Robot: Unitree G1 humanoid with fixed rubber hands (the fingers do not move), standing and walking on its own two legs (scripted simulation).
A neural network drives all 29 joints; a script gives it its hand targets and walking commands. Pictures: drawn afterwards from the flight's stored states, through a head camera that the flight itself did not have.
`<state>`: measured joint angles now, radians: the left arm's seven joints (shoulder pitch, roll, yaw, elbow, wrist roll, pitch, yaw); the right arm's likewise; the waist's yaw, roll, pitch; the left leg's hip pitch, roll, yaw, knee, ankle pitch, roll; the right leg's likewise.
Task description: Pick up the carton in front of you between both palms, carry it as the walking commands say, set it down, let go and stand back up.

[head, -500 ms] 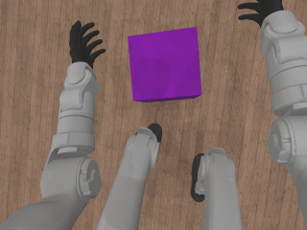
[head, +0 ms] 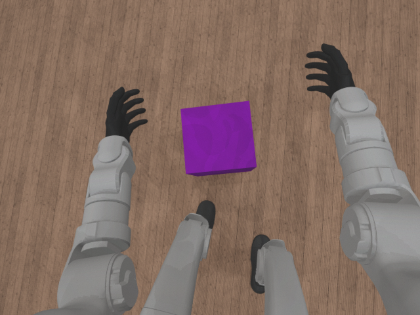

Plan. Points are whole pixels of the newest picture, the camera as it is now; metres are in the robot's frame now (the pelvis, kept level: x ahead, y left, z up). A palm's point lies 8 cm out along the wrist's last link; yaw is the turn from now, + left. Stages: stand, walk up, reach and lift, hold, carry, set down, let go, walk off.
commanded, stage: let go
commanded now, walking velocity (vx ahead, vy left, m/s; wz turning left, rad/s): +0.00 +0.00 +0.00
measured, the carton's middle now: (219, 143) +0.46 +0.11 -0.53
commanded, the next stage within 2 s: stand in 1.26 s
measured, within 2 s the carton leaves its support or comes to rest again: neither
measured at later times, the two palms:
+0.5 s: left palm (51, 215) +0.24 +0.27 +0.03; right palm (400, 198) +0.35 -0.16 +0.01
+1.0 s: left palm (68, 224) +0.24 +0.22 +0.05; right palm out of the picture +0.25 -0.25 +0.05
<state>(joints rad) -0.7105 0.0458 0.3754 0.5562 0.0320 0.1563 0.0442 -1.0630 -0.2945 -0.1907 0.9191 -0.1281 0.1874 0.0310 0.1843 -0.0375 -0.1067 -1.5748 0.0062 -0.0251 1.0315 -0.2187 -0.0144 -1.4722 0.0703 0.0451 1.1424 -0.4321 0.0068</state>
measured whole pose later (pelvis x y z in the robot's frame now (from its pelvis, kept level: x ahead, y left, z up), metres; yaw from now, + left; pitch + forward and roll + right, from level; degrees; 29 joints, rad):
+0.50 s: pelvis +0.07 +0.02 +0.10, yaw +2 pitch +16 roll +0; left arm 0.11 0.20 0.02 0.36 -0.02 0.04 -0.08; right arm -0.13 -0.16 -0.14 0.58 -0.07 0.02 -0.05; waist 0.12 0.02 0.00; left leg -0.70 -0.03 0.00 0.63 -0.21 0.02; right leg -0.57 0.01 0.07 0.66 -0.38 0.02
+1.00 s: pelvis +0.09 -0.02 +0.12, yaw +2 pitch -1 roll +1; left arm 0.23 0.23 0.04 0.41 0.02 0.13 -0.05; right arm 0.24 -0.22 -0.03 0.46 0.01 0.06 0.04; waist 0.00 -0.04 0.05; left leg -0.22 -0.01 -0.03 0.43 -0.20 -0.02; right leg -0.08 0.03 0.05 0.45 -0.35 -0.03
